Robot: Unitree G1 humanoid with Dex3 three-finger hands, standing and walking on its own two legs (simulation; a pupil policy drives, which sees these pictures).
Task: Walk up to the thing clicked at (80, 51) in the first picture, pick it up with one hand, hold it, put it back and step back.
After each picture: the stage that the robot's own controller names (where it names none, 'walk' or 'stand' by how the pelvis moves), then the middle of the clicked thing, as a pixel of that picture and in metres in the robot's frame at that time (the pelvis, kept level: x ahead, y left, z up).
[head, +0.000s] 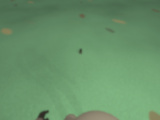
stand; (80, 51) +1.44 +0.19 -0.72
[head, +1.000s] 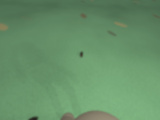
walk; (81, 54) +1.31 +0.10 -0.71
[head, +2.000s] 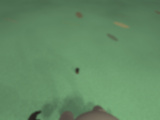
walk; (77, 70) +0.80 +0.12 -0.72
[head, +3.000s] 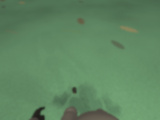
walk; (74, 90) +0.47 +0.18 -0.69
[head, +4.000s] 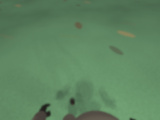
stand; (72, 102) +0.34 +0.17 -0.72
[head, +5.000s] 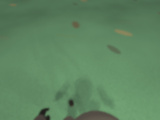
stand; (71, 103) +0.32 +0.18 -0.73
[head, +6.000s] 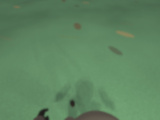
stand; (72, 103) +0.33 +0.17 -0.73
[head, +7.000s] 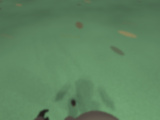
stand; (73, 103) +0.33 +0.15 -0.73
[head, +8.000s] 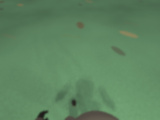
stand; (74, 103) +0.33 +0.15 -0.73
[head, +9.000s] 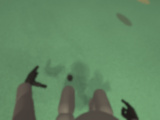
go down; (70, 78) +0.39 +0.15 -0.53
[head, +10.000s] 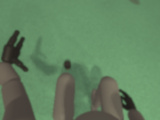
go down; (67, 65) +0.43 +0.17 -0.33
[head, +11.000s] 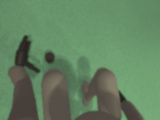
close in; (49, 58) +0.42 +0.21 -0.24
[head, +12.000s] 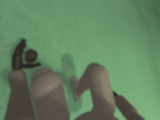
close; (30, 57) +0.42 +0.23 -0.23
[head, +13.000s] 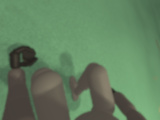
close; (28, 55) +0.41 +0.24 -0.23
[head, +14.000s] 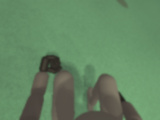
lift; (55, 65) +0.35 +0.24 -0.11
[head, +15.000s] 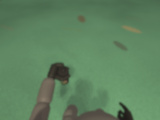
hold; (64, 76) +0.32 +0.17 +0.02
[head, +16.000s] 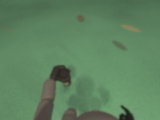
hold; (65, 78) +0.32 +0.16 -0.02
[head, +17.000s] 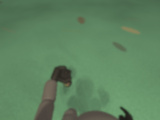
crouch; (66, 79) +0.31 +0.16 -0.02
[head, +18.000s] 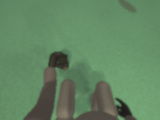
crouch; (63, 63) +0.41 +0.17 -0.10
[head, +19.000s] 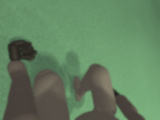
lower; (28, 53) +0.42 +0.26 -0.24
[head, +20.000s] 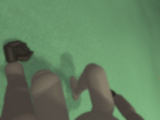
lower; (23, 54) +0.43 +0.27 -0.24
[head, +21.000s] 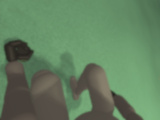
lower; (23, 53) +0.43 +0.26 -0.24
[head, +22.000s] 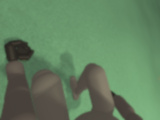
lower; (24, 53) +0.43 +0.26 -0.24
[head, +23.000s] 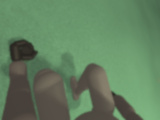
loosen; (27, 53) +0.43 +0.26 -0.24
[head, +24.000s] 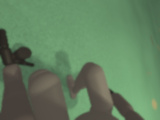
withdraw; (21, 54) +0.41 +0.25 -0.23
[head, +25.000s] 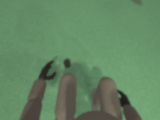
walk; (67, 64) +0.44 +0.20 -0.35
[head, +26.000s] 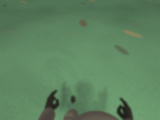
stand; (73, 99) +0.37 +0.15 -0.66
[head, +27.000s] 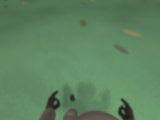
stand; (72, 98) +0.38 +0.17 -0.67
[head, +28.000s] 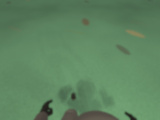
stand; (73, 96) +0.38 +0.16 -0.69
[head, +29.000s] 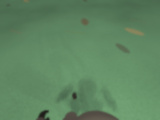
walk; (74, 96) +0.39 +0.16 -0.72
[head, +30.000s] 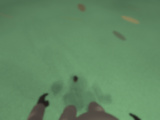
walk; (75, 79) +0.54 +0.12 -0.70
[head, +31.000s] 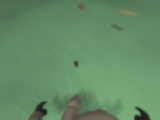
walk; (76, 64) +0.82 +0.23 -0.69
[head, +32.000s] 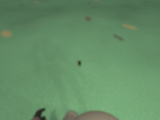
stand; (79, 63) +1.04 +0.18 -0.71
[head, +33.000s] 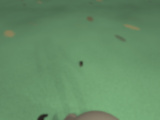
stand; (81, 63) +1.04 +0.15 -0.72
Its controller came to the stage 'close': yes
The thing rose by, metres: 0.71
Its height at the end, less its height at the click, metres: +0.00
